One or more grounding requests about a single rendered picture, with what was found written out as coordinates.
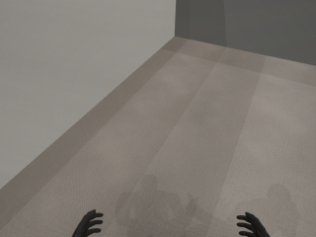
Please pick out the left robot hand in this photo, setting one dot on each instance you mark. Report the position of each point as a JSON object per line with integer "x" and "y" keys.
{"x": 83, "y": 230}

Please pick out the right robot hand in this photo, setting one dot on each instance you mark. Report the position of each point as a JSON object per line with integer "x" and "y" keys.
{"x": 256, "y": 226}

